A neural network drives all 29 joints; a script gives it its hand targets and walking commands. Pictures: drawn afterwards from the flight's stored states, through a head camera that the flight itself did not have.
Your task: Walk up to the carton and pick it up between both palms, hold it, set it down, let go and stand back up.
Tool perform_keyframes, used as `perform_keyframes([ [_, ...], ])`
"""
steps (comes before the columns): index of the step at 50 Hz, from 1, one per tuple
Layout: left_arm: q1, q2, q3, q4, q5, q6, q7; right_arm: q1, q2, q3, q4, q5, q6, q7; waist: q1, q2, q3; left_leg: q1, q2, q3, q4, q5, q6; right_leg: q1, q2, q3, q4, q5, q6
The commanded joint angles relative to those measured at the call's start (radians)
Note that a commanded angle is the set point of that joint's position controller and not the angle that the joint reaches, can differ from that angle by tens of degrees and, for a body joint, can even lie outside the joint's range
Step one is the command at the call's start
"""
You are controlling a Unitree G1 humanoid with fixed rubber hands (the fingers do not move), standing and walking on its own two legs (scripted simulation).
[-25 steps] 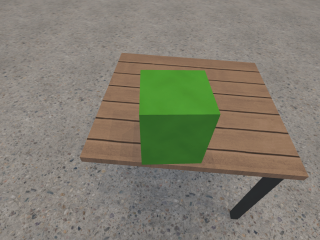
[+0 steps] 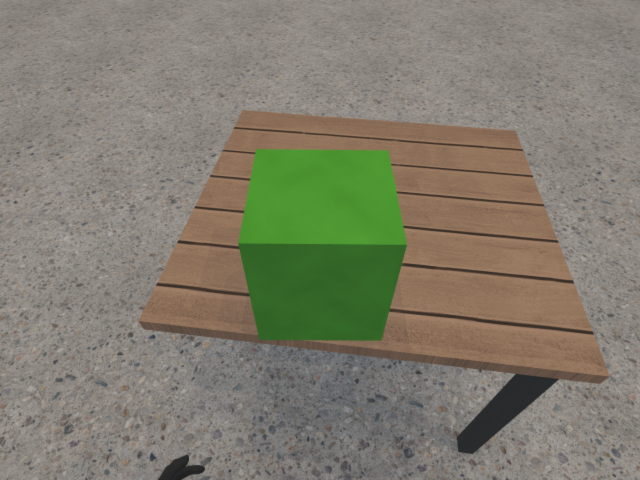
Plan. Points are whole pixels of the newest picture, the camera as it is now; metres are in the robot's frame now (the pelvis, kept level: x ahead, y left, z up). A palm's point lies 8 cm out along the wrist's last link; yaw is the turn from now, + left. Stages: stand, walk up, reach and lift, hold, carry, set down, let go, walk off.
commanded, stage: walk up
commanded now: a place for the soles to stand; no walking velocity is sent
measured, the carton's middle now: (321, 248) +0.48 +0.01 -0.02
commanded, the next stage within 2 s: none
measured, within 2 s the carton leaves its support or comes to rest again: neither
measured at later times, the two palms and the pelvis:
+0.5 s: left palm out of the picture +0.07 +0.23 -0.12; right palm out of the picture +0.09 -0.22 -0.11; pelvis -0.01 +0.00 +0.00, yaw +1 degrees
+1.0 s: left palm out of the picture +0.11 +0.24 -0.11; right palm out of the picture +0.11 -0.19 -0.12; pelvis +0.06 +0.02 +0.00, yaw +1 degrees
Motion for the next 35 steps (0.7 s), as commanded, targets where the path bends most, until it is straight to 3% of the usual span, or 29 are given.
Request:
perform_keyframes([
  [1,0.02,0.12,0.044,-0.08,0.006,-0.014,0.006,0.039,-0.059,-0.014,-0.052,-0.002,-0.013,-0.012,0.012,-0.037,-0.017,-0.073,-0.04,0.076,-0.003,0.123,0.037,0.074,-0.179,0.181,-0.153,0.364,0.019],
  [3,0.034,0.126,0.045,-0.088,-0.001,-0.011,0.005,0.021,-0.064,-0.015,-0.071,0.0,-0.012,-0.016,0.021,-0.047,-0.055,-0.05,-0.044,0.067,-0.002,0.095,0.036,0.064,-0.182,0.206,-0.163,0.327,0.022],
  [4,0.009,0.125,0.043,-0.105,-0.002,-0.012,0.004,0.006,-0.07,-0.013,-0.072,-0.009,-0.01,-0.022,0.009,-0.057,-0.031,-0.049,-0.037,0.114,-0.002,0.096,0.034,0.067,-0.191,0.169,-0.16,0.317,0.041],
  [7,0.038,0.13,0.045,-0.11,-0.002,-0.01,0.003,-0.004,-0.066,-0.009,-0.067,-0.008,-0.007,-0.025,0.018,-0.038,-0.044,-0.027,-0.033,0.115,-0.008,0.116,0.034,0.056,-0.178,0.155,-0.145,0.316,0.053],
  [20,0.099,0.145,0.043,-0.14,0.0,-0.007,-0.009,-0.039,-0.082,-0.002,-0.072,-0.007,-0.005,-0.011,0.021,0.001,-0.02,-0.012,-0.012,0.109,-0.033,0.111,0.032,-0.011,-0.159,0.14,-0.158,0.113,0.038],
  [30,0.126,0.143,0.039,-0.149,-0.002,-0.016,-0.016,-0.049,-0.09,-0.001,-0.076,-0.006,-0.012,0.002,0.027,0.013,-0.012,-0.026,-0.007,0.096,-0.058,0.116,0.036,-0.004,-0.147,0.137,-0.155,0.074,0.033],
  [31,0.241,0.117,0.048,-0.137,0.005,-0.032,-0.017,0.015,-0.064,-0.003,-0.069,-0.023,-0.014,0.022,0.052,0.014,-0.115,-0.023,-0.088,0.15,0.024,-0.138,0.044,0.079,-0.163,0.194,-0.222,-0.256,0.029],
  [32,0.232,0.151,0.059,-0.142,0.005,-0.036,-0.013,-0.02,-0.051,-0.002,-0.094,-0.033,-0.012,0.029,0.059,-0.043,-0.018,-0.138,-0.102,0.174,0.09,-0.165,0.046,0.078,-0.214,0.271,-0.273,-0.369,0.0],
  [33,0.226,0.169,0.065,-0.147,0.007,-0.035,-0.006,-0.04,-0.045,0.0,-0.117,-0.039,-0.012,0.035,0.066,-0.072,0.038,-0.217,-0.092,0.17,0.13,-0.187,0.055,0.068,-0.268,0.336,-0.305,-0.419,-0.036],
  [35,0.223,0.168,0.062,-0.147,0.007,-0.034,0.004,-0.066,-0.036,0.0,-0.149,-0.036,-0.025,0.042,0.07,-0.087,0.111,-0.239,-0.053,0.13,0.17,-0.2,0.078,-0.018,-0.315,0.373,-0.334,-0.409,-0.09],
])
